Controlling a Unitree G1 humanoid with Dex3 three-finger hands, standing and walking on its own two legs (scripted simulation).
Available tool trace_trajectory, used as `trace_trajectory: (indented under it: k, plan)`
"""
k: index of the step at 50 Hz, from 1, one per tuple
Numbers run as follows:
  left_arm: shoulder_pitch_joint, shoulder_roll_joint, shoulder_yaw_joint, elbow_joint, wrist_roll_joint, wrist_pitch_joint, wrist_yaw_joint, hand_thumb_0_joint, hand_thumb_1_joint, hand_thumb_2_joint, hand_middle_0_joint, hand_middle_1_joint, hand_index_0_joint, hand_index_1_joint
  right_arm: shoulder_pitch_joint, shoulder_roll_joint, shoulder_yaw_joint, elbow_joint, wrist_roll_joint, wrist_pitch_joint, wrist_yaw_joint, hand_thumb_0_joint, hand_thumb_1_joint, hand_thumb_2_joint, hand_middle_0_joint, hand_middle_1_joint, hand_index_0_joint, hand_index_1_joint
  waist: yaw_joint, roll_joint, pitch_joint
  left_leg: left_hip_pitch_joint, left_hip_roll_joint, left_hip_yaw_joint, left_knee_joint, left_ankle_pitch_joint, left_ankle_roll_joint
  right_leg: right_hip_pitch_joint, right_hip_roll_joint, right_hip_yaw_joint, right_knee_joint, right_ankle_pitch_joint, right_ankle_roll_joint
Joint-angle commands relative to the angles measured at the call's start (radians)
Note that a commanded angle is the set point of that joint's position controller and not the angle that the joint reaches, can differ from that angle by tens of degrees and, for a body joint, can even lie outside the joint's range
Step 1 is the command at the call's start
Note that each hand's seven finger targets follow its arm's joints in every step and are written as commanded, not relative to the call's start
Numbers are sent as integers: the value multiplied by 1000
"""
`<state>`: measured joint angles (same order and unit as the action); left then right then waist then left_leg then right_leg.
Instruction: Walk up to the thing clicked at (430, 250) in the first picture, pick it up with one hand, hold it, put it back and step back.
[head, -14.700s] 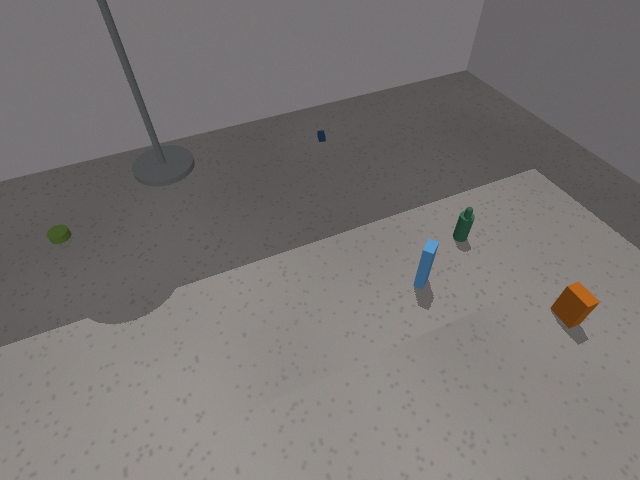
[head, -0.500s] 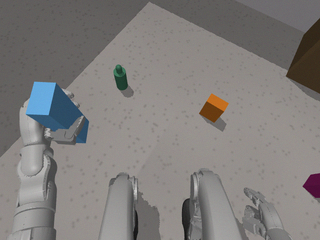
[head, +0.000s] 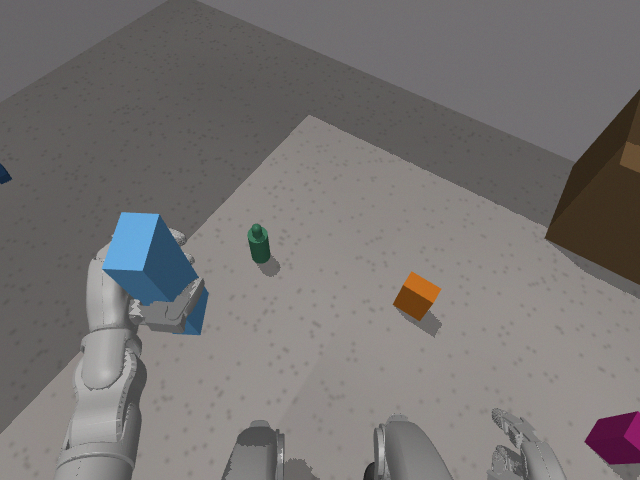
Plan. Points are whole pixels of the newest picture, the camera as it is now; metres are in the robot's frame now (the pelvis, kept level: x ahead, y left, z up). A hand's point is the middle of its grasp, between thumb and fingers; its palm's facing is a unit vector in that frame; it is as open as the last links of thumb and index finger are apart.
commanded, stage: hold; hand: left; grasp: from the side
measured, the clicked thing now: (167, 283) +0.36 +0.20 +0.01
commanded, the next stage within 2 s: crouch in 1.32 s
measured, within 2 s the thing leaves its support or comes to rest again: neither
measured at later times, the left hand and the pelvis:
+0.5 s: hand (174, 241) +0.37 +0.17 +0.09, palm faces +0.18 -0.98 -0.04, open 8.5 cm; pelvis +0.02 -0.01 +0.06, yaw +0 degrees
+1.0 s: hand (175, 231) +0.37 +0.16 +0.11, palm faces +0.18 -0.98 -0.02, open 8.4 cm; pelvis +0.03 -0.01 +0.07, yaw +0 degrees
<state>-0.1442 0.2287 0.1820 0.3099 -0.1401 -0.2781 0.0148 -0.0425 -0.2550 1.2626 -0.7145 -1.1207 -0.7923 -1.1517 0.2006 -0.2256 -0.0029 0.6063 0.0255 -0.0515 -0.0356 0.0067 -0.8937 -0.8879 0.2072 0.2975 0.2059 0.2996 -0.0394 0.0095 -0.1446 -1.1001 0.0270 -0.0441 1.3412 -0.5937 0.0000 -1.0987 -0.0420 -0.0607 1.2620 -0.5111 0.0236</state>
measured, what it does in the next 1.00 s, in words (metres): rises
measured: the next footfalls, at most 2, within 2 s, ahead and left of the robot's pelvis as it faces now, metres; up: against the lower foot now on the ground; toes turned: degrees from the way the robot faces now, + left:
none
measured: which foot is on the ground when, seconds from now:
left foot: down 0.00-1.00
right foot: down 0.00-1.00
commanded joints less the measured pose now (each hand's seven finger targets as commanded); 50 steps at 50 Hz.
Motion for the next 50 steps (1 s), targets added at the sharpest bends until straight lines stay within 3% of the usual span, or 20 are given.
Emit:
trace_trajectory:
  k: [1,4,5,10,12,16,19,21,23,25,27,32,36,45,48,50]
  plan:
    - [-221,117,36,-245,-9,-95,15,0,173,1203,-1318,-1436,-1341,-1428,29,-140,-54,-104,-5,-40,-10,0,-898,-892,200,300,200,300,7,62,-348,327,-10,-26,-285,264,0,280,37,7,-197,225,-42]
    - [-220,106,37,-222,-7,-101,25,0,176,1222,-1315,-1441,-1336,-1436,24,-136,-55,-100,-11,-41,-11,0,-895,-892,200,300,200,300,6,44,-313,327,-14,-17,-318,244,5,318,40,6,-234,216,-39]
    - [-247,106,28,-248,-7,-108,25,0,169,1217,-1310,-1439,-1333,-1432,34,-132,-52,-98,-14,-43,-12,0,-898,-892,200,300,200,300,2,57,-346,348,-13,-14,-319,277,3,348,39,8,-239,248,-39]
    - [-239,93,10,-223,-1,-112,25,0,182,1222,-1298,-1435,-1319,-1430,40,-132,-52,-87,-17,-40,-17,0,-900,-894,200,300,200,300,2,38,-327,414,-15,2,-351,352,2,418,39,13,-285,320,-39]
    - [-229,96,25,-219,-2,-113,28,0,161,1217,-1291,-1431,-1314,-1424,46,-124,-50,-89,-22,-37,-17,0,-897,-893,200,300,200,300,8,35,-335,423,-18,3,-365,382,2,465,42,11,-303,348,-37]
    - [-259,90,20,-209,4,-117,36,0,179,1228,-1291,-1430,-1311,-1427,38,-116,-47,-83,-25,-33,-15,0,-897,-893,200,300,200,300,8,47,-282,436,-20,12,-404,351,3,488,40,17,-345,328,-36]
    - [-257,82,19,-189,0,-120,31,0,172,1224,-1277,-1423,-1298,-1419,52,-121,-52,-78,-26,-30,-14,0,-895,-893,200,300,200,300,0,34,-289,478,-16,9,-422,394,-1,507,43,11,-356,361,-37]
    - [-227,82,19,-176,6,-120,30,0,188,1225,-1270,-1424,-1293,-1418,43,-117,-50,-81,-28,-25,-15,0,-896,-893,200,300,200,300,15,25,-272,482,-17,12,-438,407,0,537,43,10,-369,372,-36]
    - [-250,81,19,-181,5,-126,28,0,182,1231,-1275,-1425,-1295,-1421,33,-116,-50,-83,-29,-24,-12,0,-893,-893,200,300,200,300,12,42,-248,498,-17,12,-456,398,-3,527,45,8,-379,360,-39]
    - [-261,63,8,-181,-2,-129,24,0,199,1239,-1280,-1433,-1300,-1429,38,-116,-50,-78,-29,-23,-11,0,-894,-893,200,300,200,300,8,41,-259,517,-16,13,-460,410,-4,541,45,8,-387,370,-38]
    - [-244,83,27,-166,-1,-129,24,0,193,1242,-1270,-1424,-1289,-1422,38,-117,-53,-84,-30,-20,-12,0,-895,-894,200,300,200,300,10,9,-263,496,-20,21,-466,393,4,583,43,15,-406,377,-32]
    - [-259,70,14,-171,-2,-136,20,0,193,1238,-1264,-1414,-1281,-1414,44,-122,-54,-71,-31,-17,-11,0,-894,-895,200,300,200,300,3,34,-258,553,-16,21,-485,459,-6,589,44,11,-410,422,-37]
    - [-278,74,24,-167,-5,-143,21,0,208,1263,-1284,-1434,-1298,-1437,24,-114,-52,-77,-32,-13,-9,0,-892,-895,200,300,200,300,10,20,-230,529,-23,28,-503,380,2,612,41,17,-444,369,-31]
    - [-259,65,20,-173,-14,-148,16,0,218,1283,-1298,-1451,-1312,-1455,16,-122,-55,-81,-29,-15,-4,0,-899,-898,200,300,200,300,7,9,-222,563,-20,27,-535,379,0,635,47,15,-463,365,-31]
    - [-239,73,26,-165,-8,-151,19,0,213,1276,-1273,-1429,-1284,-1435,13,-114,-50,-79,-28,-11,-8,0,-901,-899,200,300,200,300,19,11,-235,571,-23,38,-531,402,1,660,43,22,-474,394,-28]
    - [-251,66,19,-176,-13,-150,14,0,230,1282,-1282,-1437,-1293,-1443,9,-116,-52,-73,-29,-12,-7,0,-897,-899,200,300,200,300,8,2,-202,563,-24,37,-538,378,4,653,44,21,-484,377,-25]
